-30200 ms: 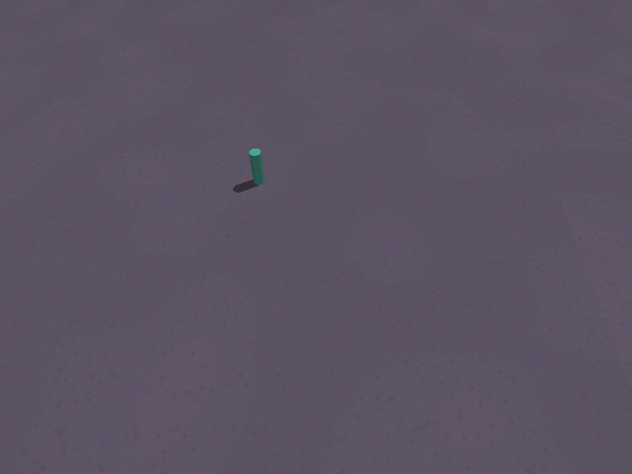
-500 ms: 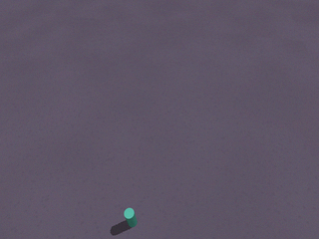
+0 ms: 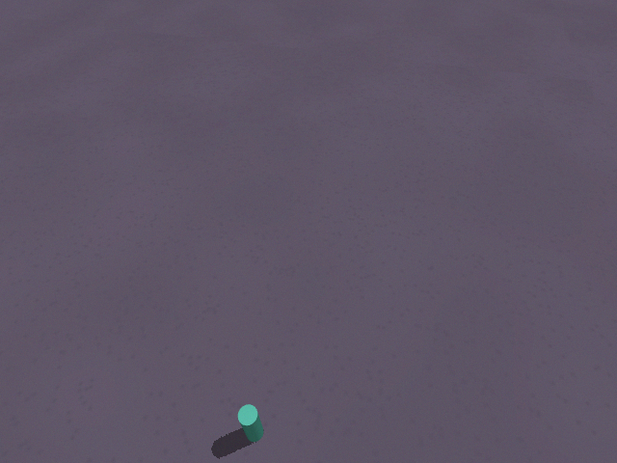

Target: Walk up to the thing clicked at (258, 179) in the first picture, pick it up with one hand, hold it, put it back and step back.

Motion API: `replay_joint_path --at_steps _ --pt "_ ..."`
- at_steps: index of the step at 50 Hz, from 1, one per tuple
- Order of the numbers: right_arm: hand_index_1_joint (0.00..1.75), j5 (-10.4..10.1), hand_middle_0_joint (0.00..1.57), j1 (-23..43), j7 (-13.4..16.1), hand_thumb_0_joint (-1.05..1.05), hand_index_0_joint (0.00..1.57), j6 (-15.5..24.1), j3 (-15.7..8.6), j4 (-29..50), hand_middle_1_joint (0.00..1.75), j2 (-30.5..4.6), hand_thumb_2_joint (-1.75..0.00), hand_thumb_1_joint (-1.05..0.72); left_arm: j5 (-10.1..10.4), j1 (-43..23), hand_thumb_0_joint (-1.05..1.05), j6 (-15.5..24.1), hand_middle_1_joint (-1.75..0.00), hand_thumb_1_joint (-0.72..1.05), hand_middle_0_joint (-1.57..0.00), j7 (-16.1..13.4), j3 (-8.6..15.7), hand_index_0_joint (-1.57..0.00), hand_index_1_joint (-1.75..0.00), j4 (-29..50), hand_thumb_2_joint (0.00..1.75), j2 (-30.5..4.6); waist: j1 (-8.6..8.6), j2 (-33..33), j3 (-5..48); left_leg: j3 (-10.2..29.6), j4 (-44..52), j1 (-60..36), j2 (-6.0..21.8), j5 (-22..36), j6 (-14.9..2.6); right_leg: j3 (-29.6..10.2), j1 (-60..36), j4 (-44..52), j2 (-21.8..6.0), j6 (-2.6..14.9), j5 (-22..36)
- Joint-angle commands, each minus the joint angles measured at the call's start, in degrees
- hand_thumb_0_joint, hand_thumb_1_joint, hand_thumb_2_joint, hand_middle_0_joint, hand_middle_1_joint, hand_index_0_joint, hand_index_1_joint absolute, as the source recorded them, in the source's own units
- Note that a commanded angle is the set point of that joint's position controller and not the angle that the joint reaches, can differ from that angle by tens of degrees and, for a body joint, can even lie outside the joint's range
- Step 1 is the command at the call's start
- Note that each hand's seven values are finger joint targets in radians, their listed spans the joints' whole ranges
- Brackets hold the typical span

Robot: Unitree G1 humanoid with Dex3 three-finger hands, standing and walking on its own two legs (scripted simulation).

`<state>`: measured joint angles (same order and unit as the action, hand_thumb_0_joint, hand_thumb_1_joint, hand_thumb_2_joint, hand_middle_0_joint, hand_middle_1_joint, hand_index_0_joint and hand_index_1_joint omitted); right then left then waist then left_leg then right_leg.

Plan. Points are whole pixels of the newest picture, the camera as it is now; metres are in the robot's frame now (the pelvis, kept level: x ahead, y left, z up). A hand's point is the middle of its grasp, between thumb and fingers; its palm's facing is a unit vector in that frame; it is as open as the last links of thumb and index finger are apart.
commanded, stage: stand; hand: left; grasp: from the side
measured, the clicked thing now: (251, 424) +0.36 +0.18 -0.70
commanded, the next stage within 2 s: step back in 0.12 s
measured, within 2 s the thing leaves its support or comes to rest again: neither
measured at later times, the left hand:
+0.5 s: hand out of the picture +0.09 +0.31 -0.18, palm faces +0.00 -0.93 -0.36, open 7.4 cm
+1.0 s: hand out of the picture -0.06 +0.30 -0.16, palm faces -0.04 -0.92 -0.40, open 7.4 cm
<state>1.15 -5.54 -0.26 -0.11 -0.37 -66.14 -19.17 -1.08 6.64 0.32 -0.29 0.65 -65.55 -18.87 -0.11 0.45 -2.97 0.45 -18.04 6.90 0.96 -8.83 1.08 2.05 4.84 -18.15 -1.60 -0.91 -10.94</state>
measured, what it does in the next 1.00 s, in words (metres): walks backwards: right foot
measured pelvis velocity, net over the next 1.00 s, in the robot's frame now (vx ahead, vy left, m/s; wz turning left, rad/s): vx -0.16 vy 0.04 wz -0.04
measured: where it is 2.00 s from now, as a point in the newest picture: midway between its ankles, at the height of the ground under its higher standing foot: outside the picture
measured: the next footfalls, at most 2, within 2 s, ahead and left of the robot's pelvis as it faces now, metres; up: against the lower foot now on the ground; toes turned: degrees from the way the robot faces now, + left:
right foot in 0.82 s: -0.11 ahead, -0.09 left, +0.00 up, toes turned +0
left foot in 1.14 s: -0.16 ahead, +0.16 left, +0.00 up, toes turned -3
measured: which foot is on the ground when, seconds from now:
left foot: down 0.00-0.86, up 0.88-1.00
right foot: down 0.00-0.40, up 0.42-0.80, down 0.82-1.00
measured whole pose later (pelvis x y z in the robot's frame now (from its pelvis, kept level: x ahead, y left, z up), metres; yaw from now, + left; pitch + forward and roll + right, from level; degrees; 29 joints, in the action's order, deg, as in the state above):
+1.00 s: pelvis -0.16 +0.04 -0.02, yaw -2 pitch -2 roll +1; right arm -0.1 -8.6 0.3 -3.0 -2.5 -50.2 -22.8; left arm -2.0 10.4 -2.6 -0.5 4.0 -48.7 -19.7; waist -0.7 0.9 -8.3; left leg 6.8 -63.3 27.9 -7.2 -26.7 0.2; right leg -2.5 15.8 -35.2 -0.5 0.3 -17.5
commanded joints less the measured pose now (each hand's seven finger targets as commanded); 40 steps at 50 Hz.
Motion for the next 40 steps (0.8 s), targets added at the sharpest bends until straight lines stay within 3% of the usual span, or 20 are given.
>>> replay_joint_path --at_steps 1,5,6,9,11,13,14,16,17,18,19,20,21,22,23,25,29,34,37,40 --pt "0.3 -0.23 0.2 2.64 1.0 0.0 0.2 1.61 -2.13 3.28 0.3 -12.01 -0.9 -0.9 0.26 -2.47 0.0 1.49 -0.3 0.9 -0.2 -0.56 2.23 -0.2 -0.3 3.72 0.9 -12.35 -0.03 0.16 4.94 4.55 1.91 -1.67 6.37 7.16 -1.89 -4.99 -0.17 3.02 -6.62 1.54 7.43" --pt "0.3 -0.35 0.2 2.4 0.96 0.0 0.2 1.62 -2.04 3.27 0.3 -12.09 -0.9 -0.9 0.29 -2.01 0.0 1.57 -0.3 0.9 -0.2 -0.59 2.06 -0.2 -0.3 3.74 0.9 -12.26 -0.14 -0.2 5.05 4.67 1.81 -2.31 6.49 9.06 -1.87 -4.76 -0.14 2.94 -6.54 1.36 8.42" --pt "0.3 -0.87 0.2 4.03 0.55 0.0 0.2 0.44 -3.03 4.98 0.3 -14.63 -0.9 -0.9 1.39 -1.65 0.0 0.88 -0.3 0.9 -0.2 -0.74 5.18 -0.2 -0.3 4.08 0.9 -16.3 -0.2 -1.93 -2.38 4.88 -4.88 3.79 5.05 15.47 -3.55 -5.15 4.75 -1.39 -5.7 2.15 15.22" --pt "0.3 -1.59 0.2 1.02 0.4 0.0 0.2 -0.44 -3.53 7.52 0.3 -13.4 -0.9 -0.9 1.36 -1.08 0.0 0.42 -0.3 0.9 -0.2 -0.96 5.96 -0.2 -0.3 7.43 0.9 -16.43 0.73 -3.8 4.24 2.04 -13.91 3.35 2.36 14.4 -3.76 -7.47 3.46 -3.05 -9.15 6.47 21.08" --pt "0.3 -1.42 0.2 -0.68 0.26 0.0 0.2 -1.16 -4.0 8.72 0.3 -12.6 -0.9 -0.9 0.95 -3.47 0.0 -0.13 -0.3 0.9 -0.2 -0.97 6.41 -0.2 -0.3 9.99 0.9 -16.86 1.33 -6.56 6.39 0.31 -20.06 4.41 -0.59 4.87 -3.27 -10.56 5.05 -2.82 -12.92 10.03 20.37" --pt "0.3 -0.99 0.2 -2.41 -0.03 0.0 0.2 -2.26 -4.59 10.09 0.3 -12.49 -0.9 -0.9 0.02 -7.03 0.0 -0.61 -0.3 0.9 -0.2 -1.11 6.74 -0.2 -0.3 13.04 0.9 -17.55 1.59 -11.02 5.36 0.98 -30.65 6.7 -3.4 -15.65 -3.83 -13.73 10.2 -3.02 -18.06 14.35 19.58" --pt "0.3 -1.13 0.2 -4.24 -0.12 0.0 0.2 -2.59 -4.73 10.95 0.3 -12.35 -0.9 -0.9 -0.54 -8.23 0.0 -0.71 -0.3 0.9 -0.2 -1.16 6.82 -0.2 -0.3 14.31 0.9 -17.9 2.4 -12.24 4.51 2.81 -31.75 8.4 -2.26 -19.83 -4.24 -14.17 10.7 -3.86 -19.38 15.15 19.3" --pt "0.3 -1.22 0.2 -5.77 -0.23 0.0 0.2 -2.45 -4.89 11.8 0.3 -12.43 -0.9 -0.9 -0.57 -9.31 0.0 -0.85 -0.3 0.9 -0.2 -1.27 6.38 -0.2 -0.3 15.8 0.9 -16.95 2.71 -11.41 3.99 3.14 -26.92 9.86 -1.17 -16.55 -4.5 -11.55 9.31 -8.51 -16.86 12.99 20.36" --pt "0.3 -1.1 0.2 -6.18 -0.12 0.0 0.2 -1.93 -5.08 11.83 0.3 -12.72 -0.9 -0.9 -0.32 -8.44 0.0 -1.16 -0.3 0.9 -0.2 -1.22 6.0 -0.2 -0.3 16.06 0.9 -16.13 2.41 -9.78 4.66 1.64 -19.96 9.41 -1.34 -10.32 -4.15 -9.55 7.63 -12.05 -14.31 10.86 19.15" --pt "0.3 -0.44 0.2 -7.26 0.07 0.0 0.2 -1.38 -5.34 11.98 0.3 -12.97 -0.9 -0.9 0.07 -8.01 0.0 -1.67 -0.3 0.9 -0.2 -1.09 5.7 -0.2 -0.3 16.44 0.9 -15.61 2.73 -6.53 4.95 1.61 -11.4 8.11 -0.02 4.16 -3.91 -6.93 7.18 -16.65 -11.12 8.16 15.95" --pt "0.3 0.52 0.2 -5.71 0.3 0.0 0.2 -0.97 -5.98 12.67 0.3 -15.56 -0.9 -0.9 0.83 -6.5 0.0 -2.21 -0.3 0.9 -0.2 -0.93 5.43 -0.2 -0.3 16.96 0.9 -13.31 1.41 2.51 4.88 9.64 -6.94 6.16 6.15 18.25 -5.58 -3.58 10.3 -24.32 -4.13 5.08 8.12" --pt "0.3 1.45 0.2 -5.18 0.39 0.0 0.2 -0.43 -6.77 14.03 0.3 -19.44 -0.9 -0.9 1.38 -4.58 0.0 -2.69 -0.3 0.9 -0.2 -1.1 4.94 -0.2 -0.3 17.8 0.9 -10.37 0.57 10.96 4.42 21.68 -4.31 0.83 14.26 31.58 -9.34 -3.97 20.12 -32.82 5.01 3.15 -17.11" --pt "0.3 0.73 0.2 -6.03 0.46 0.0 0.2 -0.21 -7.45 14.88 0.3 -22.6 -0.9 -0.9 1.02 -4.79 0.0 -2.89 -0.3 0.9 -0.2 -1.81 5.26 -0.2 -0.3 17.7 0.9 -11.45 2.59 11.97 6.81 25.85 -5.13 1.13 17.81 35.9 -13.22 -10.94 20.13 -39.16 7.03 2.97 -27.55" --pt "0.3 0.66 0.2 -4.61 0.76 0.0 0.2 -0.15 -7.45 15.38 0.3 -21.27 -0.9 -0.9 0.74 -5.29 0.0 -3.01 -0.3 0.9 -0.2 -2.22 5.28 -0.2 -0.3 17.24 0.9 -12.15 2.44 9.68 7.62 25.89 -4.99 0.6 17.71 33.32 -13.57 -14.13 21.1 -44.09 7.14 3.17 -27.03" --pt "0.3 0.29 0.2 -2.21 1.27 0.0 0.2 -0.2 -6.98 16.39 0.3 -19.1 -0.9 -0.9 0.88 -3.84 0.0 -3.19 -0.3 0.9 -0.2 -2.33 5.27 -0.2 -0.3 17.24 0.9 -12.71 1.15 6.9 8.41 19.91 -7.01 -1.65 14.76 33.03 -11.51 -15.03 22.68 -46.89 6.65 3.37 -24.24" --pt "0.3 0.59 0.2 -0.11 2.06 0.0 0.2 -0.23 -6.25 17.79 0.3 -16.27 -0.9 -0.9 1.42 -0.11 0.0 -3.19 -0.3 0.9 -0.2 -2.2 5.27 -0.2 -0.3 16.6 0.9 -13.0 -1.05 8.23 7.9 15.03 -8.64 -3.16 12.1 30.36 -10.75 -13.79 24.25 -49.28 6.04 2.55 -19.05" --pt "0.3 0.31 0.2 -3.16 2.4 0.0 0.2 -0.26 -6.51 19.21 0.3 -14.86 -0.9 -0.9 0.54 0.12 0.0 -2.98 -0.3 0.9 -0.2 -1.95 5.84 -0.2 -0.3 17.92 0.9 -13.74 1.0 4.72 6.66 14.2 -8.81 -5.78 12.52 27.53 -12.94 -12.48 24.25 -47.79 5.84 0.18 -18.48" --pt "0.3 0.38 0.2 -4.84 2.34 0.0 0.2 -0.35 -6.55 20.42 0.3 -16.33 -0.9 -0.9 0.5 0.22 0.0 -2.14 -0.3 0.9 -0.2 -1.5 6.26 -0.2 -0.3 19.78 0.9 -12.8 3.01 6.05 7.34 15.12 -10.47 -6.4 15.09 26.85 -16.47 -9.28 21.22 -36.59 3.73 -0.28 -19.55" --pt "0.3 0.24 0.2 -2.91 2.09 0.0 0.2 -0.75 -6.47 21.26 0.3 -17.1 -0.9 -0.9 0.33 3.01 0.0 -1.84 -0.3 0.9 -0.2 -0.86 6.54 -0.2 -0.3 19.19 0.9 -12.37 2.07 6.99 9.03 14.27 -10.91 -2.54 13.64 17.35 -14.43 -5.88 15.5 -25.17 2.21 0.78 -16.01" --pt "0.3 -0.52 0.2 -0.91 1.65 0.0 0.2 -1.35 -6.13 21.43 0.3 -17.52 -0.9 -0.9 -0.16 8.7 0.0 -1.37 -0.3 0.9 -0.2 -0.4 6.95 -0.2 -0.3 16.95 0.9 -12.01 -0.56 6.41 9.14 11.47 -12.61 6.87 10.61 8.14 -10.21 -2.23 4.12 -9.56 3.02 2.69 -3.84"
